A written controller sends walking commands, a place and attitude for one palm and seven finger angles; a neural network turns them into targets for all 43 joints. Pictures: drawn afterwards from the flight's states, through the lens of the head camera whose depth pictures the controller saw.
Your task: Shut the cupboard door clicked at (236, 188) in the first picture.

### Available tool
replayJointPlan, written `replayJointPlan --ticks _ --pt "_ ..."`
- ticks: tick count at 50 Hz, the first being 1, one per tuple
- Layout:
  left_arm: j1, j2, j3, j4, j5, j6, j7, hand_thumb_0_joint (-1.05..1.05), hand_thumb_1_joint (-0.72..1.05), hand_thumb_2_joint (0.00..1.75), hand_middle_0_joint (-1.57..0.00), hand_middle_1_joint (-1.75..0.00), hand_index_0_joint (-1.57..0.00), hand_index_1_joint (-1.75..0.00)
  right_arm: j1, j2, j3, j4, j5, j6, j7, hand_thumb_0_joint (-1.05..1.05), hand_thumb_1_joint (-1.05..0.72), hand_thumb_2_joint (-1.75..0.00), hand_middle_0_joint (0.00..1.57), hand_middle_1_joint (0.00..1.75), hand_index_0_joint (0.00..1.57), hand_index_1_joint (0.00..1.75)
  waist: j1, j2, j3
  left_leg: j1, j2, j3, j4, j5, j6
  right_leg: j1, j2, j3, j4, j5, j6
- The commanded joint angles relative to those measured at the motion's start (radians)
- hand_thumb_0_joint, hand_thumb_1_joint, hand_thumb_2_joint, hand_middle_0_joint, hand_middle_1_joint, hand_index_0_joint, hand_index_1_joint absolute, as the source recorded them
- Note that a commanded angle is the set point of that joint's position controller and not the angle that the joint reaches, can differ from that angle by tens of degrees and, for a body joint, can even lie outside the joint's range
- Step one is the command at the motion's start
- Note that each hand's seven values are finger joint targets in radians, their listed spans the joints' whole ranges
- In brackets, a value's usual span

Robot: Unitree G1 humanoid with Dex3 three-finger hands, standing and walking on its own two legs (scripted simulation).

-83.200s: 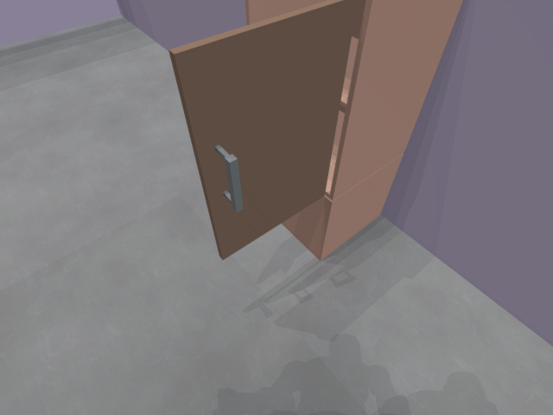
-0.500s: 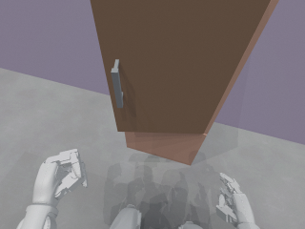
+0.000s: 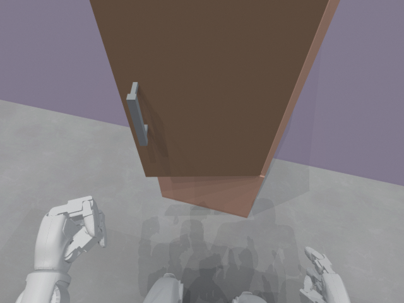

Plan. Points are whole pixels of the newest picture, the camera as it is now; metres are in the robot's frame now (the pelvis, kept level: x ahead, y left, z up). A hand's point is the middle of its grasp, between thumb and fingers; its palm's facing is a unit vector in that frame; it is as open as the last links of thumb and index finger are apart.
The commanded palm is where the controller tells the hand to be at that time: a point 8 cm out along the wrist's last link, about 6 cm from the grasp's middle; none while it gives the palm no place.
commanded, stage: raise the hand and make a fist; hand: left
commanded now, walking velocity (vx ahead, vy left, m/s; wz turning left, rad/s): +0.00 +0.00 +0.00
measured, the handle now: (139, 116) +0.50 +0.19 +0.06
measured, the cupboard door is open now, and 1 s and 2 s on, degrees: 16 16 14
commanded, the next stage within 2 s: bring the fist close to the handle in 0.06 s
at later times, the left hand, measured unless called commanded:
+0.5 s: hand (124, 201) +0.29 +0.17 +0.06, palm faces +0.01 -1.00 -0.02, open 3.1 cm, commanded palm +0.27 +0.23 +0.06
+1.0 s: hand (144, 155) +0.38 +0.15 +0.07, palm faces +0.08 -1.00 -0.02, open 3.1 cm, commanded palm +0.36 +0.20 +0.06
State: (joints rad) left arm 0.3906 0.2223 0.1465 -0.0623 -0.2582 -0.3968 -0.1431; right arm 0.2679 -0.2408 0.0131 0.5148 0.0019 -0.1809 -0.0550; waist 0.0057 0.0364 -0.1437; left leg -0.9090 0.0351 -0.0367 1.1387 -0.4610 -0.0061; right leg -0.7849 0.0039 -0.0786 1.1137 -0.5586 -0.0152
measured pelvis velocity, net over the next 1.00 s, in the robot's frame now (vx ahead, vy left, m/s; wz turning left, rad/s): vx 0.00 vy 0.01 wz -0.02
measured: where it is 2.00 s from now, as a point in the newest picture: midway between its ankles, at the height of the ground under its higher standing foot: outside the picture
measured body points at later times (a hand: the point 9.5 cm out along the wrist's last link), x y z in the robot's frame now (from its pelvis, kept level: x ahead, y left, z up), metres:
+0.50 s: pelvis +0.00 +0.00 +0.00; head +0.06 -0.01 +0.44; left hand +0.28 +0.22 +0.06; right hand +0.17 -0.24 -0.09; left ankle +0.05 +0.12 -0.65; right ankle +0.00 -0.11 -0.65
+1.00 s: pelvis +0.00 +0.01 +0.01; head +0.08 +0.01 +0.45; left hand +0.37 +0.20 +0.07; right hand +0.14 -0.24 -0.10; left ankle +0.05 +0.12 -0.65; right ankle +0.00 -0.11 -0.65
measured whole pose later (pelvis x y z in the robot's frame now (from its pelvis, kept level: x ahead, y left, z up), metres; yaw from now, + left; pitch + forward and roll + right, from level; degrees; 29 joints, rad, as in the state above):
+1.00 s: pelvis +0.00 +0.01 +0.01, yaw -1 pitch +16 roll -2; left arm -0.30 0.18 0.13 0.51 -0.14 -0.38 0.02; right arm 0.24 -0.23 0.02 0.61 0.00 -0.10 -0.03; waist -0.04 0.03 -0.13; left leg -0.93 0.03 0.00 1.10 -0.44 0.01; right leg -0.82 0.00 -0.05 1.08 -0.53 0.00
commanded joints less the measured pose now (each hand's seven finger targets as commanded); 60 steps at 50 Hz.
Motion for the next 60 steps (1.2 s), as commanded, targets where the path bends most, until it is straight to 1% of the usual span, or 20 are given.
replayJointPlan --ticks 1,4,7,10,12,14,19,24,27,30,33,35,37,40,43,45,47,52,58,60 --pt "-0.032 0.081 0.039 -0.156 -0.017 -0.074 -0.013 0.00 0.90 0.90 -1.30 -1.50 -1.30 -1.50 -0.062 -0.118 -0.050 -0.150 0.002 -0.048 0.003 0.00 -0.90 -0.90 0.20 0.30 0.20 0.30 -0.003 0.001 -0.160 0.170 -0.036 0.001 -0.151 0.138 0.027 0.039 0.020 0.053 -0.189 0.185 -0.006" --pt "-0.023 0.085 0.022 -0.136 -0.020 -0.024 -0.051 0.00 0.90 0.90 -1.30 -1.50 -1.30 -1.50 -0.053 -0.124 -0.054 -0.159 0.012 -0.038 -0.002 0.00 -0.90 -0.90 0.20 0.30 0.20 0.30 -0.006 -0.038 -0.159 0.164 -0.037 0.004 -0.154 0.136 0.030 0.062 0.015 0.071 -0.216 0.182 0.001" --pt "-0.060 0.116 0.054 -0.174 -0.026 -0.008 -0.056 0.00 0.90 0.90 -1.30 -1.50 -1.30 -1.50 -0.057 -0.119 -0.053 -0.169 0.014 -0.033 -0.010 0.00 -0.90 -0.90 0.20 0.30 0.20 0.30 -0.001 -0.042 -0.173 0.161 -0.039 0.011 -0.143 0.147 0.032 0.086 0.007 0.095 -0.229 0.191 0.007" --pt "-0.185 0.164 0.106 -0.214 -0.025 -0.045 -0.021 0.00 0.90 0.90 -1.30 -1.50 -1.30 -1.50 -0.060 -0.115 -0.047 -0.152 0.005 -0.034 -0.019 0.00 -0.90 -0.90 0.20 0.30 0.20 0.30 -0.009 -0.030 -0.176 0.153 -0.035 0.006 -0.120 0.150 0.033 0.065 0.013 0.095 -0.210 0.189 0.003" --pt "-0.282 0.127 0.077 -0.189 -0.017 -0.078 -0.001 0.00 0.90 0.90 -1.30 -1.50 -1.30 -1.50 -0.069 -0.108 -0.042 -0.135 0.002 -0.041 -0.018 0.00 -0.90 -0.90 0.20 0.30 0.20 0.30 -0.026 -0.021 -0.162 0.154 -0.033 -0.001 -0.114 0.125 0.031 0.017 0.015 0.083 -0.194 0.156 0.000" --pt "-0.293 0.107 0.069 -0.135 -0.017 -0.093 0.002 0.00 0.90 0.90 -1.30 -1.50 -1.30 -1.50 -0.068 -0.109 -0.044 -0.120 0.000 -0.047 -0.015 0.00 -0.90 -0.90 0.20 0.30 0.20 0.30 -0.024 -0.025 -0.169 0.143 -0.032 0.000 -0.102 0.122 0.029 0.011 0.015 0.088 -0.189 0.152 -0.002" --pt "-0.349 0.096 0.009 -0.034 0.001 -0.017 -0.041 0.00 0.90 0.90 -1.30 -1.50 -1.30 -1.50 -0.053 -0.126 -0.045 -0.113 0.014 -0.037 -0.015 0.00 -0.90 -0.90 0.20 0.30 0.20 0.30 -0.023 0.009 -0.210 0.169 -0.032 0.006 -0.132 0.133 0.032 0.041 0.011 0.088 -0.205 0.180 -0.001" --pt "-0.437 0.132 0.065 -0.010 0.002 0.047 -0.009 0.00 0.90 0.90 -1.30 -1.50 -1.30 -1.50 -0.048 -0.122 -0.045 -0.114 0.015 -0.015 -0.018 0.00 -0.90 -0.90 0.20 0.30 0.20 0.30 -0.008 -0.027 -0.268 0.213 -0.032 0.010 -0.157 0.206 0.032 0.107 0.010 0.078 -0.206 0.290 0.006" --pt "-0.521 0.132 0.097 0.006 0.005 0.015 0.042 0.00 0.90 0.90 -1.30 -1.50 -1.30 -1.50 -0.053 -0.114 -0.044 -0.098 0.007 -0.007 -0.013 0.00 -0.90 -0.90 0.20 0.30 0.20 0.30 -0.008 -0.026 -0.273 0.227 -0.030 0.007 -0.165 0.223 0.028 0.101 0.013 0.061 -0.189 0.311 0.003" --pt "-0.568 0.105 0.061 0.052 0.031 -0.020 0.074 0.00 0.90 0.90 -1.30 -1.50 -1.30 -1.50 -0.045 -0.118 -0.045 -0.082 0.002 -0.003 -0.002 0.00 -0.90 -0.90 0.20 0.30 0.20 0.30 -0.017 0.005 -0.257 0.251 -0.027 0.002 -0.170 0.235 0.026 0.068 0.018 0.044 -0.176 0.316 -0.005" --pt "-0.585 0.057 -0.003 0.128 0.059 -0.027 0.069 0.00 0.90 0.90 -1.30 -1.50 -1.30 -1.50 -0.033 -0.124 -0.050 -0.070 -0.002 0.006 0.009 0.00 -0.90 -0.90 0.20 0.30 0.20 0.30 -0.032 -0.008 -0.262 0.263 -0.024 0.004 -0.174 0.239 0.026 0.052 0.015 0.041 -0.176 0.329 -0.003" --pt "-0.610 0.073 0.003 0.181 0.065 -0.016 0.059 0.00 0.90 0.90 -1.30 -1.50 -1.30 -1.50 -0.018 -0.133 -0.054 -0.065 0.001 0.016 0.009 0.00 -0.90 -0.90 0.20 0.30 0.20 0.30 -0.033 -0.020 -0.256 0.258 -0.024 0.002 -0.180 0.235 0.026 0.056 0.017 0.042 -0.183 0.327 -0.005" --pt "-0.684 0.045 -0.034 0.197 0.069 -0.007 0.055 0.00 0.90 0.90 -1.30 -1.50 -1.30 -1.50 -0.021 -0.132 -0.053 -0.064 0.006 0.025 0.011 0.00 -0.90 -0.90 0.20 0.30 0.20 0.30 -0.043 -0.008 -0.247 0.276 -0.022 0.001 -0.195 0.213 0.023 0.038 0.016 0.037 -0.194 0.303 -0.004" --pt "-0.794 0.079 0.005 0.211 0.068 -0.009 0.085 0.00 0.90 0.90 -1.30 -1.50 -1.30 -1.50 -0.017 -0.137 -0.053 -0.056 0.006 0.034 0.004 0.00 -0.90 -0.90 0.20 0.30 0.20 0.30 -0.046 -0.010 -0.263 0.290 -0.021 -0.007 -0.200 0.201 0.024 0.034 0.019 0.037 -0.199 0.282 -0.006" --pt "-0.925 0.067 0.003 0.226 0.085 -0.042 0.132 0.00 0.90 0.90 -1.30 -1.50 -1.30 -1.50 -0.017 -0.128 -0.052 -0.037 -0.001 0.037 0.007 0.00 -0.90 -0.90 0.20 0.30 0.20 0.30 -0.055 0.006 -0.314 0.325 -0.018 -0.012 -0.194 0.220 0.019 0.020 0.016 0.033 -0.183 0.295 -0.006" --pt "-0.965 0.114 0.049 0.287 0.098 -0.057 0.158 0.00 0.90 0.90 -1.30 -1.50 -1.30 -1.50 -0.007 -0.135 -0.052 -0.021 -0.005 0.041 0.008 0.00 -0.90 -0.90 0.20 0.30 0.20 0.30 -0.054 -0.010 -0.314 0.305 -0.017 -0.016 -0.190 0.207 0.019 0.014 0.020 0.033 -0.180 0.279 -0.007" --pt "-0.995 0.075 0.019 0.347 0.116 -0.068 0.170 0.00 0.90 0.90 -1.30 -1.50 -1.30 -1.50 -0.008 -0.128 -0.052 -0.013 -0.008 0.048 0.015 0.00 -0.90 -0.90 0.20 0.30 0.20 0.30 -0.059 0.013 -0.323 0.321 -0.018 -0.009 -0.190 0.213 0.016 -0.002 0.017 0.032 -0.178 0.286 -0.006" --pt "-1.035 0.052 0.001 0.499 0.131 -0.045 0.157 0.00 0.90 0.90 -1.30 -1.50 -1.30 -1.50 0.030 -0.136 -0.060 -0.003 -0.008 0.071 0.030 0.00 -0.90 -0.90 0.20 0.30 0.20 0.30 -0.065 0.007 -0.344 0.323 -0.018 -0.001 -0.192 0.249 0.014 0.010 0.022 0.034 -0.186 0.333 -0.006" --pt "-1.211 0.069 0.034 0.568 0.124 -0.070 0.170 0.00 0.90 0.90 -1.30 -1.50 -1.30 -1.50 0.063 -0.138 -0.067 0.018 -0.011 0.089 0.034 0.00 -0.90 -0.90 0.20 0.30 0.20 0.30 -0.088 -0.021 -0.348 0.317 -0.016 0.001 -0.186 0.258 0.016 0.007 0.024 0.038 -0.193 0.352 -0.002" --pt "-1.158 0.113 0.087 0.556 0.127 -0.100 0.182 0.00 0.90 0.90 -1.30 -1.50 -1.30 -1.50 0.072 -0.141 -0.072 0.011 -0.016 0.091 0.039 0.00 -0.90 -0.90 0.20 0.30 0.20 0.30 -0.056 -0.012 -0.397 0.327 -0.019 0.005 -0.180 0.309 0.016 0.044 0.027 0.041 -0.179 0.397 -0.006"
